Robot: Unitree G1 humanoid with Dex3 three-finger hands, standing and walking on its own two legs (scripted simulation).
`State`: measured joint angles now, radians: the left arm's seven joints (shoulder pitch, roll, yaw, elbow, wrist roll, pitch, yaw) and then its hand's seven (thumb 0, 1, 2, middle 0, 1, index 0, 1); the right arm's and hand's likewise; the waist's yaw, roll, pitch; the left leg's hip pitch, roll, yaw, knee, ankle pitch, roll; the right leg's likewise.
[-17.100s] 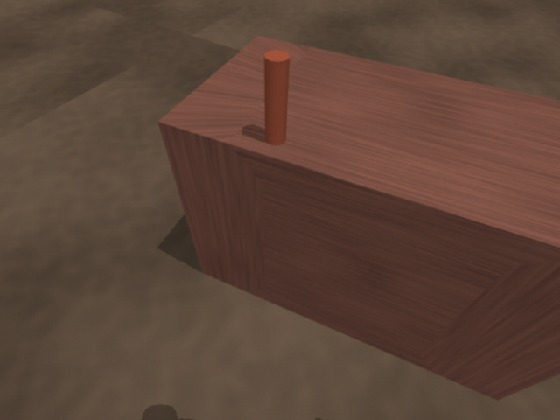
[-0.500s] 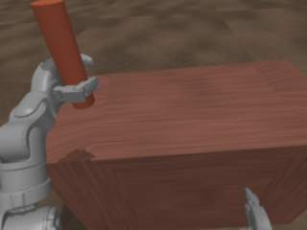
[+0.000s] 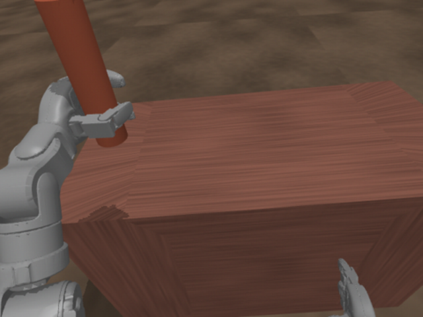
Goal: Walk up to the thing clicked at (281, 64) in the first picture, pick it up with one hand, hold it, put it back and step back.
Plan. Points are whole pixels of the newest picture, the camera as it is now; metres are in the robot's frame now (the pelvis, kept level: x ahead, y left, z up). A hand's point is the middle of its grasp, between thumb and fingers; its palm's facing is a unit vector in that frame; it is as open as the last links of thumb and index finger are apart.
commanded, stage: hold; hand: left
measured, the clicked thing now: (90, 80) +0.33 +0.15 +0.34
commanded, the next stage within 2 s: crouch in 1.06 s
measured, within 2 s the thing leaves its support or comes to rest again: neither
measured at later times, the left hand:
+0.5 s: hand (106, 105) +0.33 +0.15 +0.30, palm faces -0.01 -1.00 -0.02, open 6.8 cm
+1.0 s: hand (107, 100) +0.33 +0.14 +0.30, palm faces -0.01 -1.00 -0.02, open 6.8 cm
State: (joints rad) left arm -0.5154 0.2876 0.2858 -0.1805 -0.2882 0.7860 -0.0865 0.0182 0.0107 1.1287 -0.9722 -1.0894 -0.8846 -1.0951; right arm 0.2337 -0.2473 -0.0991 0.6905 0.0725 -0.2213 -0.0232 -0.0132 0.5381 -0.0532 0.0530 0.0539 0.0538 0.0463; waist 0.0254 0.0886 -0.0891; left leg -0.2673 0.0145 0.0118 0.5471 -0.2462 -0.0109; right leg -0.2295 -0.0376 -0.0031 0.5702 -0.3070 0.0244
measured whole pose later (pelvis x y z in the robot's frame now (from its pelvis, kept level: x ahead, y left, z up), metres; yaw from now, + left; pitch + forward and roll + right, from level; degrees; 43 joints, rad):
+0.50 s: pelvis +0.00 +0.00 +0.00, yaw +0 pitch -2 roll +0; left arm -0.55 0.30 0.29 -0.15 -0.29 0.80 -0.09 0.02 0.01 1.13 -0.97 -1.09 -0.88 -1.10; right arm 0.25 -0.24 -0.10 0.67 0.07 -0.23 -0.02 -0.01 0.54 -0.05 0.05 0.05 0.05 0.05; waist 0.02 0.09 -0.10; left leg -0.28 0.01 0.02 0.56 -0.25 -0.01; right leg -0.24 -0.04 0.00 0.58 -0.31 0.03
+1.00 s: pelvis +0.00 +0.00 +0.00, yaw +0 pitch -2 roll +0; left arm -0.59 0.30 0.29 -0.13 -0.28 0.82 -0.08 0.02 0.01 1.13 -0.97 -1.09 -0.88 -1.10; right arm 0.25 -0.24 -0.09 0.66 0.07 -0.24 -0.02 -0.01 0.54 -0.05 0.05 0.05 0.05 0.05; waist 0.02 0.09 -0.10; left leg -0.28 0.01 0.01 0.56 -0.25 -0.01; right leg -0.24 -0.04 0.00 0.59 -0.31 0.02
